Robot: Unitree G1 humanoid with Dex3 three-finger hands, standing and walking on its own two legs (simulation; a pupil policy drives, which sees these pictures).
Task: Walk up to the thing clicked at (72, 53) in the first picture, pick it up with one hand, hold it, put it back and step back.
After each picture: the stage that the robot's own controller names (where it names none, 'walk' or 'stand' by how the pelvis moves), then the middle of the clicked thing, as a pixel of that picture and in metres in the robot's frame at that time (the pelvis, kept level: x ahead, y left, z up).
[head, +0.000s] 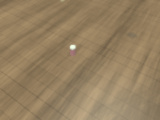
stand; (72, 50) +1.29 +0.06 -0.72
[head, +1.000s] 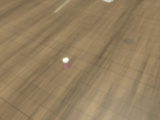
walk; (66, 63) +1.15 +0.23 -0.70
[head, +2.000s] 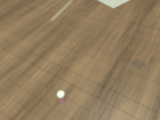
walk; (61, 97) +0.68 +0.25 -0.71
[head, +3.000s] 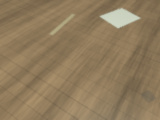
walk; out of the picture +0.41 +0.13 -0.69
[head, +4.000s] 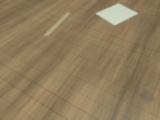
stand; out of the picture +0.34 +0.15 -0.72
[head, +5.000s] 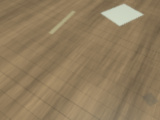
stand; out of the picture +0.34 +0.14 -0.72
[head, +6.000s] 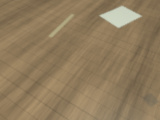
stand; out of the picture +0.34 +0.13 -0.73
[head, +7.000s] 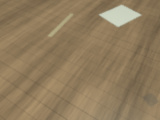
stand; out of the picture +0.33 +0.14 -0.73
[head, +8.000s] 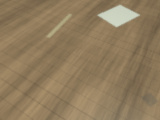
stand; out of the picture +0.32 +0.14 -0.73
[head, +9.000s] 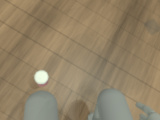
go down; (42, 79) +0.40 +0.15 -0.40
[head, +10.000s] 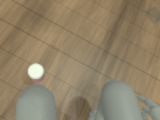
go down; (36, 73) +0.41 +0.17 -0.31
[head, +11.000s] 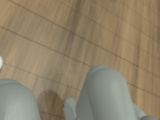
close in; out of the picture +0.40 +0.20 -0.23
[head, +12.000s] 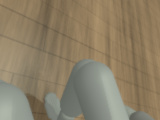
close; out of the picture +0.41 +0.22 -0.23
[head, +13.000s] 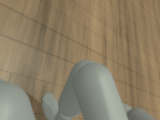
lift; out of the picture +0.39 +0.22 -0.23
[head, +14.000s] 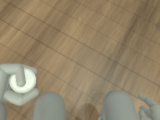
lift; (25, 85) +0.32 +0.19 -0.04
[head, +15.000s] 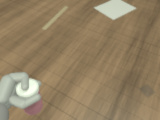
hold; (30, 97) +0.31 +0.18 +0.02
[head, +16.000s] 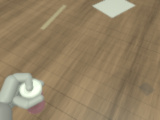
hold; (33, 97) +0.31 +0.17 +0.01
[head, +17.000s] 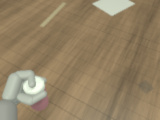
crouch; (36, 94) +0.33 +0.16 +0.00
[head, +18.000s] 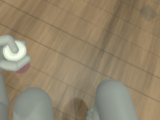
lower; (17, 58) +0.43 +0.18 -0.10
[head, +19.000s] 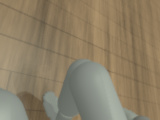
lower; out of the picture +0.44 +0.26 -0.23
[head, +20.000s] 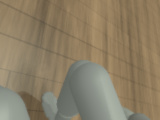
lower; out of the picture +0.43 +0.24 -0.23
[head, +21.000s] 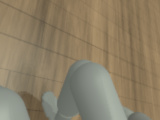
lower; out of the picture +0.43 +0.25 -0.23
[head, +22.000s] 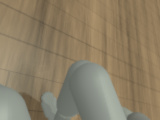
lower; out of the picture +0.42 +0.25 -0.23
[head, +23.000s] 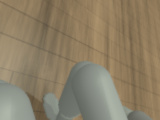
loosen; out of the picture +0.40 +0.23 -0.24
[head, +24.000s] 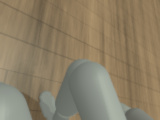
withdraw; out of the picture +0.40 +0.23 -0.23
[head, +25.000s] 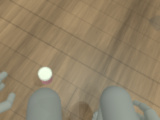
walk; (45, 76) +0.42 +0.16 -0.37
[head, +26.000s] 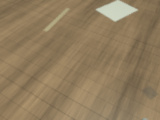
stand; out of the picture +0.34 +0.12 -0.66
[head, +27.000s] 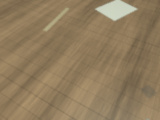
stand; out of the picture +0.35 +0.14 -0.66
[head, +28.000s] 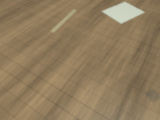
stand; out of the picture +0.35 +0.12 -0.70
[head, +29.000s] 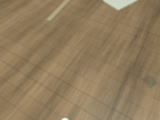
walk; out of the picture +0.38 +0.11 -0.71
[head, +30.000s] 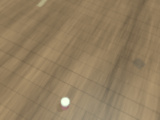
walk; (65, 103) +0.49 +0.06 -0.71
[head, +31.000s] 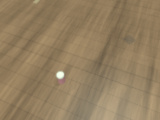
walk; (61, 77) +0.75 +0.20 -0.69
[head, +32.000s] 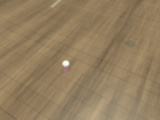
stand; (66, 66) +1.02 +0.14 -0.70
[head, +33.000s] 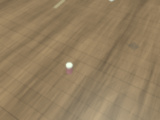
stand; (69, 68) +1.00 +0.11 -0.72
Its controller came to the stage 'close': yes
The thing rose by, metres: 0.72
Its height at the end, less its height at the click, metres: +0.00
